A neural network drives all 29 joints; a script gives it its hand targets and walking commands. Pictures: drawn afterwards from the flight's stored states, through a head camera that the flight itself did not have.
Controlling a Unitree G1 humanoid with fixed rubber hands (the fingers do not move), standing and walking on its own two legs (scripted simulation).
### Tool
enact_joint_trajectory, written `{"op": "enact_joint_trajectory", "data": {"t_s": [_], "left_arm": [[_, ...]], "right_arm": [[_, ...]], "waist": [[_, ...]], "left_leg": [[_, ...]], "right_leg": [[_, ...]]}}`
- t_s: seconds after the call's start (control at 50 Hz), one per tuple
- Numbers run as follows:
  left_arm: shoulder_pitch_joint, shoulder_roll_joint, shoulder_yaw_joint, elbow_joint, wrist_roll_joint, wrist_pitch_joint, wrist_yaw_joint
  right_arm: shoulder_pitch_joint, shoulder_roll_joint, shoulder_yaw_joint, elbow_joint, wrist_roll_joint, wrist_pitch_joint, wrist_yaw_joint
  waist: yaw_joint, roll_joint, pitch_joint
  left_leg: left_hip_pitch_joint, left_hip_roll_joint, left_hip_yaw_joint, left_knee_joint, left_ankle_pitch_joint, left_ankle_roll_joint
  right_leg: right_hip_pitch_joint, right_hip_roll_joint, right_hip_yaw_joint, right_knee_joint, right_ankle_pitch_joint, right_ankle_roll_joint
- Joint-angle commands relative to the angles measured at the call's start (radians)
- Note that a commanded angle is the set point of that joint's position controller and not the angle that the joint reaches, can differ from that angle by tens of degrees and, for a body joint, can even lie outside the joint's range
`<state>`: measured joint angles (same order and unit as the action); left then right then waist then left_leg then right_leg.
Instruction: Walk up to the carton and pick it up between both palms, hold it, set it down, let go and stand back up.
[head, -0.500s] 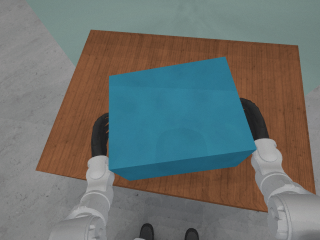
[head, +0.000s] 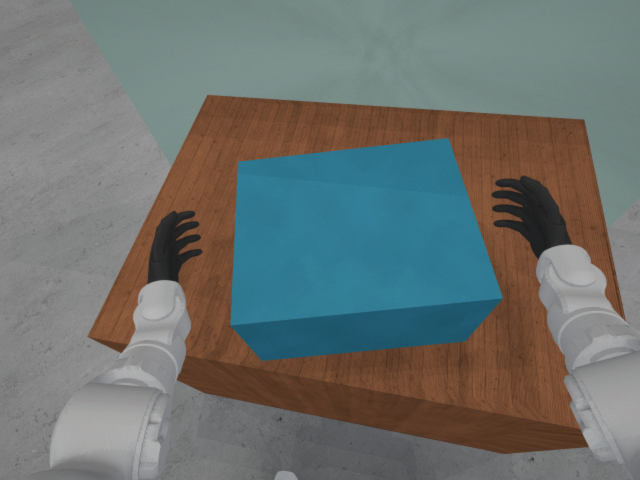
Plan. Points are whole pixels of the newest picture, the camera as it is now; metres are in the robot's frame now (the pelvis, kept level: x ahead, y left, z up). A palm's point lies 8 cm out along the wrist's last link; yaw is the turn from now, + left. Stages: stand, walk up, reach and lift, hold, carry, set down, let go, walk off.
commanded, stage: set down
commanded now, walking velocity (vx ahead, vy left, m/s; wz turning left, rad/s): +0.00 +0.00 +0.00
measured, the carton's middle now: (352, 252) +0.45 +0.02 -0.07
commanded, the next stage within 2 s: none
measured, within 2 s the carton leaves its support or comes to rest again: neither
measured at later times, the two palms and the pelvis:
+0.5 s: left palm (164, 298) +0.34 +0.26 +0.00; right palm (555, 271) +0.40 -0.23 +0.00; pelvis -0.04 +0.00 -0.01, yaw +0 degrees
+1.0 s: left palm (150, 357) +0.27 +0.27 -0.03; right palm (566, 333) +0.34 -0.24 -0.04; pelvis -0.06 +0.00 -0.01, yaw +0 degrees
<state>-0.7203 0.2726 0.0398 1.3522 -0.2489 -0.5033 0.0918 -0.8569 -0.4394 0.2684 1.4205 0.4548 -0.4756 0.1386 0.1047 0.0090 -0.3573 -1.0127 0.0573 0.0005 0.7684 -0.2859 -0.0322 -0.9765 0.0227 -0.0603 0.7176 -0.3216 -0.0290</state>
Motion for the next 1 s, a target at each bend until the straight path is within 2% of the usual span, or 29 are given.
{"op": "enact_joint_trajectory", "data": {"t_s": [0.0,0.08,0.2,0.3,0.48,0.66,0.76,0.98], "left_arm": [[-0.407,0.169,-0.014,-0.045,-0.136,-0.005,-0.004],[-0.396,0.178,0.015,-0.075,-0.127,0.001,0.001],[-0.377,0.201,0.04,-0.186,-0.136,-0.005,0.009],[-0.322,0.202,0.047,-0.217,-0.133,-0.003,0.01],[-0.218,0.17,0.044,-0.198,-0.105,-0.001,0.003],[-0.118,0.16,0.036,-0.339,-0.094,-0.008,0.009],[-0.034,0.161,0.039,-0.431,-0.087,-0.009,0.011],[0.154,0.148,0.037,-0.572,-0.083,-0.009,0.0]], "right_arm": [[-0.49,-0.271,-0.001,-0.051,0.087,-0.003,0.035],[-0.503,-0.279,-0.018,-0.094,0.09,-0.015,0.032],[-0.493,-0.294,-0.025,-0.154,0.101,-0.042,0.023],[-0.448,-0.299,-0.023,-0.15,0.11,-0.053,0.018],[-0.333,-0.287,-0.037,-0.088,0.124,-0.05,0.03],[-0.226,-0.29,-0.071,-0.098,0.12,-0.066,0.042],[-0.152,-0.288,-0.091,-0.134,0.11,-0.082,0.048],[0.0,-0.292,-0.127,-0.293,0.098,-0.136,0.068]], "waist": [[0.133,-0.049,-0.547],[0.142,-0.065,-0.595],[0.133,-0.073,-0.719],[0.118,-0.09,-0.703],[0.118,-0.111,-0.546],[0.11,-0.107,-0.561],[0.102,-0.115,-0.563],[0.084,-0.157,-0.53]], "left_leg": [[0.365,-0.021,0.083,0.042,0.625,-0.037],[0.342,-0.026,0.089,0.04,0.601,-0.034],[0.297,-0.035,0.098,0.057,0.631,-0.037],[0.239,-0.042,0.098,0.045,0.592,-0.032],[0.224,-0.037,0.091,0.003,0.492,-0.029],[0.248,-0.036,0.079,-0.022,0.445,-0.036],[0.236,-0.041,0.071,-0.033,0.437,-0.037],[0.212,-0.058,0.056,-0.053,0.409,-0.032]], "right_leg": [[0.214,0.035,0.062,0.034,0.282,0.074],[0.255,0.037,0.063,0.048,0.321,0.078],[0.357,0.043,0.069,0.08,0.46,0.09],[0.429,0.04,0.078,0.094,0.51,0.1],[0.442,0.031,0.089,0.048,0.367,0.092],[0.454,0.029,0.097,0.004,0.311,0.075],[0.492,0.025,0.111,-0.017,0.323,0.071],[0.58,0.001,0.145,-0.057,0.332,0.072]]}}
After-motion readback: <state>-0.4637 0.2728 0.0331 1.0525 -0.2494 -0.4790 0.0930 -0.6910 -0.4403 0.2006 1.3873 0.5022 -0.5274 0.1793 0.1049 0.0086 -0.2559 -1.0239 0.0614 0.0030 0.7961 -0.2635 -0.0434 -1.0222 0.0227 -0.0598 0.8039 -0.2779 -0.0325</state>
